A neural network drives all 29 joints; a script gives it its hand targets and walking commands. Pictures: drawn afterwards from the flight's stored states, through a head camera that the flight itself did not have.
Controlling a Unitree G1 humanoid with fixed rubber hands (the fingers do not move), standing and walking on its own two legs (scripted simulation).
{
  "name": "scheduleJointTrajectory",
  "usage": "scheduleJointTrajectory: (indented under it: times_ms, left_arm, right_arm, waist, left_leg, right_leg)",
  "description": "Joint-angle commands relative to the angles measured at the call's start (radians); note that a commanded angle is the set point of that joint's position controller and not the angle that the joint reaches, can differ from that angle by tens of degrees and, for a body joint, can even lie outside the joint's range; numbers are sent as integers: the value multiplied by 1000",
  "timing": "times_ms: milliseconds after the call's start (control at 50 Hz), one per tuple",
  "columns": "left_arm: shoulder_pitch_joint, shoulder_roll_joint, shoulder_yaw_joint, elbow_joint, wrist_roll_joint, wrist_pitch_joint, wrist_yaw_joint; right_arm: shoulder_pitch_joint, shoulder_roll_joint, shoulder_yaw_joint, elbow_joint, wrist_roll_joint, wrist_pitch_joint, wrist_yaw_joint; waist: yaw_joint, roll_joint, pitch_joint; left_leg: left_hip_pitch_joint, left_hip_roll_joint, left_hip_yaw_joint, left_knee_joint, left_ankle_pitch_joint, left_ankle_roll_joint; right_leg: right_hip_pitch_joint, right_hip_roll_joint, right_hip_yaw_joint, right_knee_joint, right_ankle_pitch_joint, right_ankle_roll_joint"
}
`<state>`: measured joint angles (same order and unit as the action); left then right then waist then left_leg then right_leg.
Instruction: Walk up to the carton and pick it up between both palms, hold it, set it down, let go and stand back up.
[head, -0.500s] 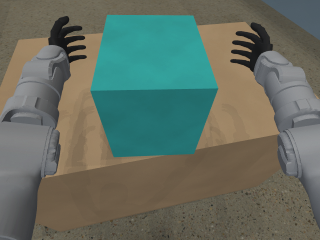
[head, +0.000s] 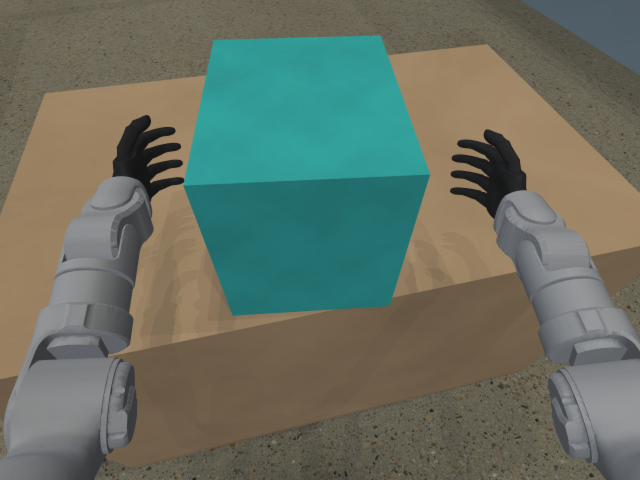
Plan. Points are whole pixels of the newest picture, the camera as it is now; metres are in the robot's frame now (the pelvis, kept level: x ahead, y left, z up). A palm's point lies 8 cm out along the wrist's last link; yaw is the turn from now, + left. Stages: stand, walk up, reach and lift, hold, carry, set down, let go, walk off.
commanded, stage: set down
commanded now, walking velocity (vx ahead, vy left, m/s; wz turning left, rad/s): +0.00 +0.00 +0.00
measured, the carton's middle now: (305, 178) +0.52 +0.04 +0.06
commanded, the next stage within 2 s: none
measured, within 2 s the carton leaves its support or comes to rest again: neither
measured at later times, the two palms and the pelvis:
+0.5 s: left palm (134, 261) +0.36 +0.24 +0.08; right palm (511, 268) +0.35 -0.22 +0.07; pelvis +0.01 +0.01 +0.00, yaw +0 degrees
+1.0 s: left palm (137, 335) +0.29 +0.24 +0.02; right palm (509, 337) +0.28 -0.21 +0.02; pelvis +0.03 +0.02 +0.00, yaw +0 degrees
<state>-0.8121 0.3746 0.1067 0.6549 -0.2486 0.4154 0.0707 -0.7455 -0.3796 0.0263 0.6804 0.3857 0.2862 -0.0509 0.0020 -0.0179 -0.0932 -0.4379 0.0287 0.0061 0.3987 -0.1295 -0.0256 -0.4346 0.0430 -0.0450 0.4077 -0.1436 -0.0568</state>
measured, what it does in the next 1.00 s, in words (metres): stands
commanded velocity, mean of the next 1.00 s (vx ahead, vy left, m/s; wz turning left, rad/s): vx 0.00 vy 0.00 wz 0.00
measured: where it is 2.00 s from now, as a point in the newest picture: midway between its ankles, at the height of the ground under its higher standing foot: outside the picture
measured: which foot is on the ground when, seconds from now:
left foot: down 0.00-1.00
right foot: down 0.00-1.00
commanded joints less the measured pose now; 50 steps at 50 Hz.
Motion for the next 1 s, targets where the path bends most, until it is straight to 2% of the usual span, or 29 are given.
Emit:
scheduleJointTrajectory:
  times_ms: [0,20,40,60,80,100,140,160,200,260,300,320,360,420,440,460,480,500,520,560,600,620,660,720,740,760,820,900,980]
  left_arm:
    - [-383,197,84,-321,33,-56,-27]
    - [-445,208,50,-230,7,-46,-23]
    - [-175,122,57,-186,44,-41,-32]
    - [-309,160,69,-308,50,-50,-30]
    - [-62,94,88,-304,84,-64,-40]
    - [-261,156,83,-429,73,-78,-33]
    - [-311,176,58,-457,23,-85,-11]
    - [-21,93,63,-439,53,-89,-15]
    - [-86,111,81,-497,69,-89,-18]
    - [16,102,80,-499,55,-114,-17]
    - [-70,130,78,-545,42,-148,-5]
    - [-134,137,33,-589,3,-162,7]
    - [160,47,56,-564,53,-180,9]
    - [-48,114,30,-586,6,-179,8]
    - [247,56,45,-555,24,-176,-1]
    - [170,57,47,-602,20,-180,-11]
    - [151,91,55,-579,19,-184,-15]
    - [515,-38,59,-530,74,-190,-30]
    - [199,80,86,-540,60,-212,-42]
    - [155,83,48,-529,36,-222,-25]
    - [462,-19,44,-564,79,-240,-13]
    - [461,-41,23,-577,97,-259,-23]
    - [313,30,1,-594,60,-305,-11]
    - [319,24,-20,-586,34,-354,20]
    - [573,-57,-21,-564,78,-361,16]
    - [624,-51,15,-568,106,-383,1]
    - [487,19,-23,-588,49,-449,-1]
    - [558,1,-34,-540,57,-512,28]
    - [549,14,-66,-541,46,-535,25]
  right_arm:
    - [-421,-236,-60,-255,12,-77,-2]
    - [-485,-222,-43,-207,14,-60,6]
    - [-256,-178,1,-149,23,-71,14]
    - [-345,-218,-53,-225,1,-82,10]
    - [-98,-143,-20,-192,2,-104,12]
    - [-297,-210,-91,-316,-8,-124,3]
    - [-341,-193,-125,-360,-12,-117,13]
    - [-51,-123,-57,-329,-5,-126,26]
    - [-126,-154,-111,-369,-34,-138,24]
    - [-40,-143,-103,-422,-34,-150,39]
    - [-105,-165,-137,-453,-40,-160,51]
    - [-165,-194,-186,-512,-74,-168,54]
    - [110,-130,-135,-455,-62,-191,71]
    - [-85,-176,-164,-512,-58,-187,66]
    - [164,-127,-104,-491,-44,-194,72]
    - [102,-159,-137,-527,-59,-207,63]
    - [58,-155,-133,-540,-61,-208,60]
    - [418,-76,-59,-443,-45,-228,69]
    - [119,-148,-139,-508,-77,-231,55]
    - [112,-129,-156,-467,-77,-216,64]
    - [423,-94,-112,-414,-65,-243,86]
    - [423,-98,-106,-399,-67,-268,90]
    - [265,-146,-156,-483,-78,-299,95]
    - [276,-123,-167,-526,-90,-317,117]
    - [526,-52,-110,-443,-76,-321,123]
    - [566,-61,-100,-471,-73,-345,116]
    - [428,-88,-121,-571,-88,-392,98]
    - [520,-50,-122,-508,-102,-412,112]
    - [504,-76,-132,-499,-104,-445,106]
  waist:
    - [-22,16,-670]
    - [-18,3,-572]
    - [0,-33,-463]
    - [-8,6,-545]
    - [7,-16,-435]
    - [0,50,-562]
    - [-11,44,-506]
    - [-10,-8,-436]
    - [-11,47,-467]
    - [-4,21,-410]
    - [11,42,-434]
    - [-16,44,-485]
    - [5,37,-459]
    - [-16,32,-477]
    - [16,-26,-400]
    - [-21,-25,-459]
    - [-1,-37,-445]
    - [-1,-78,-339]
    - [-6,-47,-382]
    - [5,-17,-288]
    - [3,3,-249]
    - [-19,21,-264]
    - [-18,41,-293]
    - [8,23,-262]
    - [4,14,-189]
    - [27,-5,-212]
    - [3,-33,-259]
    - [26,-4,-196]
    - [5,51,-207]
  left_leg:
    - [175,-46,2,-54,187,23]
    - [113,-42,-5,-63,92,29]
    - [164,-44,-5,-68,129,34]
    - [181,-43,1,-71,110,29]
    - [186,-46,1,-65,144,32]
    - [183,-52,12,-62,149,18]
    - [178,-50,8,-60,83,19]
    - [230,-45,4,-61,149,30]
    - [221,-50,3,-61,130,16]
    - [230,-49,0,-57,128,22]
    - [212,-49,5,-67,73,20]
    - [194,-42,5,-53,57,13]
    - [266,-37,-6,-51,157,12]
    - [213,-44,-8,-54,97,20]
    - [242,-42,-13,-58,171,28]
    - [259,-48,-12,-52,185,21]
    - [229,-53,-10,-58,139,25]
    - [286,-46,-28,-67,223,25]
    - [226,-59,-8,-69,139,31]
    - [213,-55,-3,-89,50,31]
    - [352,-40,-26,-82,184,10]
    - [395,-39,-28,-70,237,-7]
    - [351,-39,-25,-56,190,-7]
    - [286,-37,-17,-69,93,10]
    - [323,-36,-31,-77,147,14]
    - [330,-38,-28,-73,204,18]
    - [270,-49,-19,-61,164,23]
    - [260,-42,-19,-67,112,21]
    - [295,-31,-28,-48,176,1]
  right_leg:
    - [535,-36,75,17,467,104]
    - [476,-30,67,16,326,94]
    - [511,-24,75,-1,336,88]
    - [488,-28,74,-10,292,84]
    - [529,-33,90,-14,327,87]
    - [501,-37,83,-4,325,91]
    - [418,-30,69,-15,206,81]
    - [471,-26,73,-23,277,82]
    - [442,-30,69,-12,272,79]
    - [432,-31,77,-31,264,76]
    - [406,-34,78,-28,162,68]
    - [359,-31,67,-17,153,69]
    - [436,-30,78,-15,257,57]
    - [383,-39,81,-14,227,72]
    - [463,-33,89,-19,313,72]
    - [455,-35,80,-6,372,79]
    - [450,-38,87,-13,338,81]
    - [537,-22,89,-16,400,71]
    - [455,-43,94,-25,334,91]
    - [369,-40,93,-56,158,72]
    - [395,-26,80,-69,240,47]
    - [386,-25,71,-70,295,45]
    - [308,-23,62,-63,205,45]
    - [303,-32,78,-66,113,39]
    - [379,-32,83,-67,178,34]
    - [428,-37,101,-67,256,47]
    - [400,-41,98,-39,300,64]
    - [377,-44,105,-41,192,50]
    - [348,-44,102,-55,200,38]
